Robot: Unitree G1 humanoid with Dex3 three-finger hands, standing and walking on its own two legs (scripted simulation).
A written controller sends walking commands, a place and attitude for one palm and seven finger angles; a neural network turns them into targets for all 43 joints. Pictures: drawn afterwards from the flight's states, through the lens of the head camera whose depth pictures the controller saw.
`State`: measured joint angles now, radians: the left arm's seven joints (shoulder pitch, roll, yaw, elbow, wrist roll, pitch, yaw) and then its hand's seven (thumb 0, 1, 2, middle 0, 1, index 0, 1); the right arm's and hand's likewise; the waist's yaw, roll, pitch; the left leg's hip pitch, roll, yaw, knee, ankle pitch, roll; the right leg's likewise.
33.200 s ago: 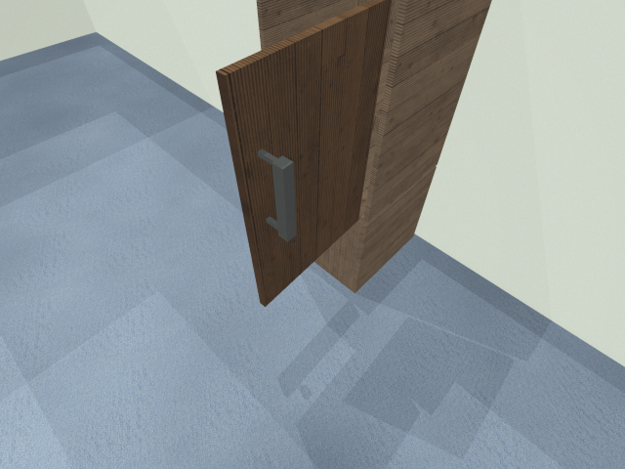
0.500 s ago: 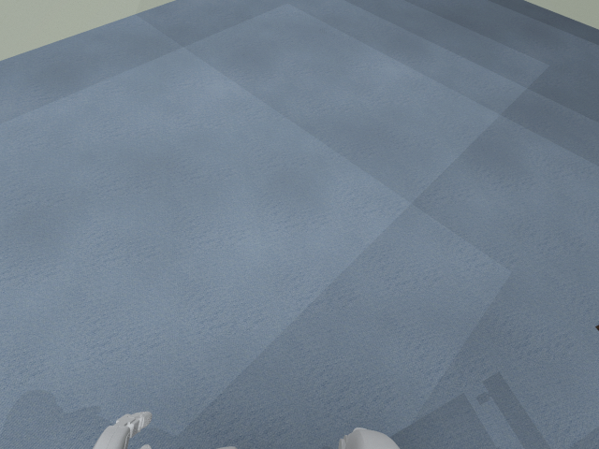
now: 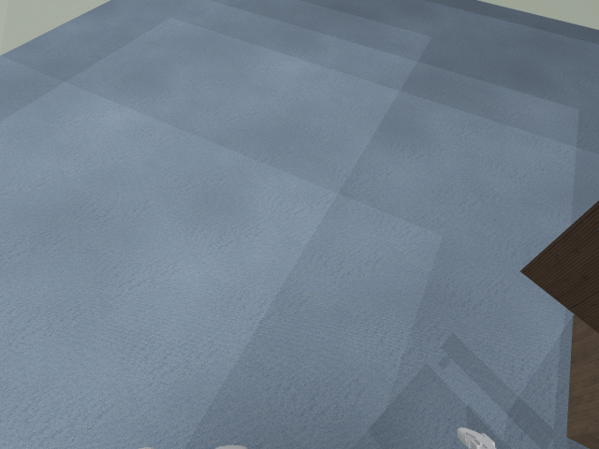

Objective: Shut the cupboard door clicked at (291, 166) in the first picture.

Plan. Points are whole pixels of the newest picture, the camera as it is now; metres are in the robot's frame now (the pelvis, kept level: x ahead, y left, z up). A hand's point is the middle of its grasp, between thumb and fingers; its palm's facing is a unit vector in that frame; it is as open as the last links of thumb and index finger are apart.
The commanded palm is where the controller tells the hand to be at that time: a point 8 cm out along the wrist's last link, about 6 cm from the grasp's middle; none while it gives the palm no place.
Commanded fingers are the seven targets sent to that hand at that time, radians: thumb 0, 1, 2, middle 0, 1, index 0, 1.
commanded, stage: turn to face it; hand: left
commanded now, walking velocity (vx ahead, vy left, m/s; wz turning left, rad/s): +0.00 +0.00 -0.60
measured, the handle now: out of the picture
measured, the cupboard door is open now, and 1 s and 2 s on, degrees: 66 66 66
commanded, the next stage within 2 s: take the last steps up to it in 1.32 s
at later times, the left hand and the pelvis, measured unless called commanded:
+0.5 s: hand (213, 416) +0.18 +0.14 -0.15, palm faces -0.29 -0.92 -0.26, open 7.4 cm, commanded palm none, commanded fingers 0.00 0.90 0.90 -0.20 -0.30 -0.20 -0.30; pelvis +0.03 -0.03 +0.01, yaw -18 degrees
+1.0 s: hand (275, 351) +0.28 +0.06 -0.15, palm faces -0.58 -0.77 -0.26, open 7.4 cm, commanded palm none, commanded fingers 0.00 0.90 0.90 -0.20 -0.30 -0.20 -0.30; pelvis +0.05 -0.04 +0.00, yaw -36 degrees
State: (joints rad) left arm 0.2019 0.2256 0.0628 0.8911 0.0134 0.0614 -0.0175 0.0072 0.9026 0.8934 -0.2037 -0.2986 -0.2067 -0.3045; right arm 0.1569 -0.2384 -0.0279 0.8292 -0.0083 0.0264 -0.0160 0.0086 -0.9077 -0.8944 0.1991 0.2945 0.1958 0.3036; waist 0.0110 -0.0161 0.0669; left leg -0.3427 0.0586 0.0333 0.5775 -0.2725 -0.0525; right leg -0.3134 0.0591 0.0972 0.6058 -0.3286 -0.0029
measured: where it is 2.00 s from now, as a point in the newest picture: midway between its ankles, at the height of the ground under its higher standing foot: outside the picture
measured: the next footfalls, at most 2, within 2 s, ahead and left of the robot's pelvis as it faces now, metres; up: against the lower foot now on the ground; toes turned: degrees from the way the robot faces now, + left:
right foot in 0.32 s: +0.01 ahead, -0.14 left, +0.00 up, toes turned -17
left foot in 0.64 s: +0.15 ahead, +0.07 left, +0.00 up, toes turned -19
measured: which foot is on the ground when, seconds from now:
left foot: down 0.00-0.30, up 0.32-0.62, down 0.64-1.00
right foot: down 0.00-0.00, up 0.02-0.30, down 0.32-0.64, up 0.66-0.98, down 1.00-1.00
